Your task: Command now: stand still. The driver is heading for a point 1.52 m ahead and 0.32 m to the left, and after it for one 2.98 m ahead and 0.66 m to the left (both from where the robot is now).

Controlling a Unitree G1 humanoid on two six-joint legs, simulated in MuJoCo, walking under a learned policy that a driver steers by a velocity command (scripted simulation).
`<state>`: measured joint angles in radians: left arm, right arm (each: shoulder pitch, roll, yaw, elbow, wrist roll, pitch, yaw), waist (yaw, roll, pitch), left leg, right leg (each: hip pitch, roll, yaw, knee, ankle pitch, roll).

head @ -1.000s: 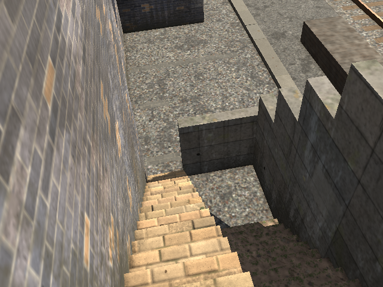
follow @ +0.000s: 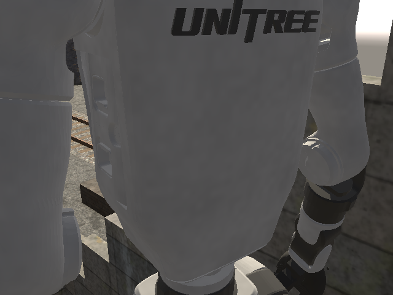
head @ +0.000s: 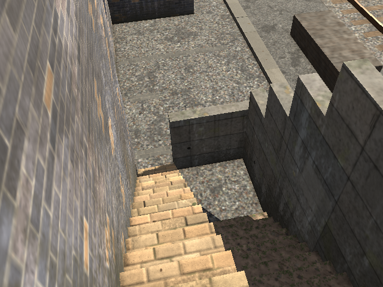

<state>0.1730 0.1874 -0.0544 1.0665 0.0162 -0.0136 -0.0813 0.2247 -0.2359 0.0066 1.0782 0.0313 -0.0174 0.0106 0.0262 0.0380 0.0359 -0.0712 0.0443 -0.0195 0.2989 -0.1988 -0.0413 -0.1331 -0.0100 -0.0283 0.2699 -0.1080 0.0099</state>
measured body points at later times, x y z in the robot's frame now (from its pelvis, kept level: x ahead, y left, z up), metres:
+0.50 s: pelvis +0.01 -0.02 +0.00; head +0.02 -0.03 +0.45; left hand +0.06 +0.21 -0.15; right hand -0.01 -0.24 -0.17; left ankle -0.02 +0.14 -0.75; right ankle +0.03 -0.13 -0.75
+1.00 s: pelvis +0.07 -0.02 -0.03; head +0.07 -0.03 +0.42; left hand +0.01 +0.23 -0.18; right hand +0.04 -0.28 -0.18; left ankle -0.01 +0.12 -0.72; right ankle +0.02 -0.13 -0.75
